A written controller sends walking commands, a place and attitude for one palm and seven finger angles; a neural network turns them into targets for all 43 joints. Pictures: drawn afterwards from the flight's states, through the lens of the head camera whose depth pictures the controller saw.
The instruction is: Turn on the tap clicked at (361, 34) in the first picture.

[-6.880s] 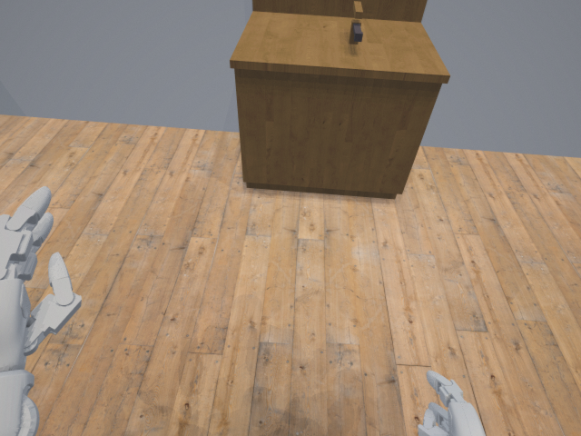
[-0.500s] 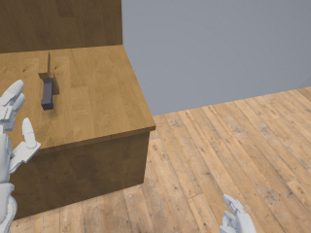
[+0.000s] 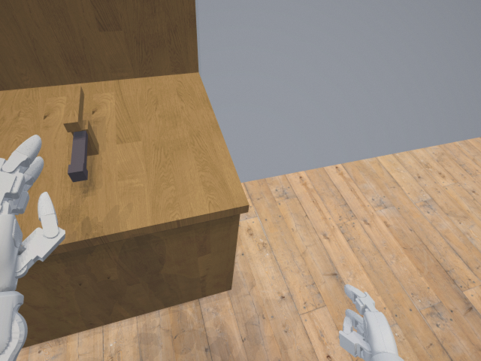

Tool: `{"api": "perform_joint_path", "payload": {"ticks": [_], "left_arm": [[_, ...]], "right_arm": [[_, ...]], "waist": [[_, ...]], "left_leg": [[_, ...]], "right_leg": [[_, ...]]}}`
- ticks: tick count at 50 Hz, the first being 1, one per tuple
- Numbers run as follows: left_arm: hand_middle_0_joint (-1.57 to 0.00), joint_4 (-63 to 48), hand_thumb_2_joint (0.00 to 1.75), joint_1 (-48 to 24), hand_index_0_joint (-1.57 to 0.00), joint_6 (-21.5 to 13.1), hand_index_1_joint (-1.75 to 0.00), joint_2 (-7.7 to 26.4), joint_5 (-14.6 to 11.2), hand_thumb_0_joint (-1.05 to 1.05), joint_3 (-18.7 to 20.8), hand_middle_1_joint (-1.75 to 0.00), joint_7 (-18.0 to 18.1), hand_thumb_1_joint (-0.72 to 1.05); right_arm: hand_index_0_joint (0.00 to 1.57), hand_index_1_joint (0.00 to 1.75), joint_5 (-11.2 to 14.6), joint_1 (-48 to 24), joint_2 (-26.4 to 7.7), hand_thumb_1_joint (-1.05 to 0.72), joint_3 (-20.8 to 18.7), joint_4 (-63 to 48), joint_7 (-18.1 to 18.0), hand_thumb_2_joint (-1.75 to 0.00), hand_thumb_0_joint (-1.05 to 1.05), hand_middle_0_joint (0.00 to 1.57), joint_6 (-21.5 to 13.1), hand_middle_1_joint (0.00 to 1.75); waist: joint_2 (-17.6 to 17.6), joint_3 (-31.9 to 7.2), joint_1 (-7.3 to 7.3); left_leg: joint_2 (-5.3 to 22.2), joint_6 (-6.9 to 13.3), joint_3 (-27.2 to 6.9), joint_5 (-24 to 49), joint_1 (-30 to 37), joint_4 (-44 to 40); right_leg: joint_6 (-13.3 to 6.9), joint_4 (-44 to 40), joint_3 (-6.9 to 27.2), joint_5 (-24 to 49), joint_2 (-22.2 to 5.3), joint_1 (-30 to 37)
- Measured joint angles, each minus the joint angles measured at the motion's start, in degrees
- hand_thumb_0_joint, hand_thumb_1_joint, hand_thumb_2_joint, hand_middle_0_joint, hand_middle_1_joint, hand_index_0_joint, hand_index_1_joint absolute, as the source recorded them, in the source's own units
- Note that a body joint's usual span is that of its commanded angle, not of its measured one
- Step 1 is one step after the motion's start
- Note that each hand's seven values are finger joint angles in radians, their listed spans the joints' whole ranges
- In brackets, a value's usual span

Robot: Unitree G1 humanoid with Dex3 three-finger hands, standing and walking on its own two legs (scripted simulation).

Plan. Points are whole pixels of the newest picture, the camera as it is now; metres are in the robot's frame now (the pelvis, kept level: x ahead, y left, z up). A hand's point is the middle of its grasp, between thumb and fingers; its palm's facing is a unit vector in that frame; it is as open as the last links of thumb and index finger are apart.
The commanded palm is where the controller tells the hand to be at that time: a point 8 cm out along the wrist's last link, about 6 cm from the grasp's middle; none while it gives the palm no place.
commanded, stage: come to a stop and stand still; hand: left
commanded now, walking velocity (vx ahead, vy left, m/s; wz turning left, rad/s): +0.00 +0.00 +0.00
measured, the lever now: (78, 172) +0.44 +0.38 +0.00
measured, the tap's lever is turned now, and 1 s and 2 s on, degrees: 0 0 0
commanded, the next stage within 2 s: look again from close up in 0.34 s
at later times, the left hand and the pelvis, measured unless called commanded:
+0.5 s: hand (71, 243) +0.21 +0.23 +0.15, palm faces +0.37 -0.85 -0.36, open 7.4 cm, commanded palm +0.15 +0.27 +0.17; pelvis +0.00 -0.01 +0.00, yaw +0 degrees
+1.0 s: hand (60, 242) +0.22 +0.25 +0.15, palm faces +0.39 -0.85 -0.36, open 7.4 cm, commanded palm +0.16 +0.28 +0.17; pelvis +0.00 +0.00 +0.00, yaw +1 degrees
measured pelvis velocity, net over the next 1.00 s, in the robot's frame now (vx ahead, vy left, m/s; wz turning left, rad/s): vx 0.00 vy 0.00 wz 0.02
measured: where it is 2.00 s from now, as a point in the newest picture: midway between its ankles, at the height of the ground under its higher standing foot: outside the picture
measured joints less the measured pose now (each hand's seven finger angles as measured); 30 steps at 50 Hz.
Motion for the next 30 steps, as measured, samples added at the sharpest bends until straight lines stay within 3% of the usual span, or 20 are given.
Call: {"api": "perform_joint_path", "payload": {"ticks": [11,23,30], "left_arm": [[-0.21,2.13,0.90,1.31,-0.21,0.52,-0.30,-1.24,-0.58,0.01,-0.66,-0.30,0.43,0.89],[-0.21,2.14,0.90,1.65,-0.21,0.88,-0.30,-0.91,-0.88,0.01,-1.02,-0.30,0.33,0.89],[-0.21,2.29,0.90,1.89,-0.21,1.10,-0.30,-0.95,-0.98,0.01,-0.97,-0.30,0.33,0.89]], "right_arm": [[0.20,0.30,0.46,2.32,-1.46,-0.91,-1.01,1.21,-1.04,-0.89,0.02,0.21,1.43,0.30],[0.20,0.30,0.61,2.82,-0.92,-0.91,-0.92,1.19,-1.30,-0.89,0.02,0.21,1.76,0.30],[0.20,0.30,0.68,2.66,-0.71,-0.91,-0.83,1.09,-1.30,-0.89,0.02,0.21,1.86,0.30]], "waist": [[1.60,-1.29,-0.04],[1.85,-1.26,-0.80],[1.58,-1.05,-0.45]], "left_leg": [[1.06,-0.81,-0.61,0.03,0.24,-0.10],[1.32,-1.14,-0.95,0.83,0.56,-1.08],[1.14,-1.01,-0.96,1.13,0.67,-1.59]], "right_leg": [[-0.87,-1.38,-0.49,0.65,1.11,0.86],[-1.17,-2.56,-0.78,1.51,1.40,1.34],[-1.02,-3.09,-0.80,1.80,1.23,1.48]]}}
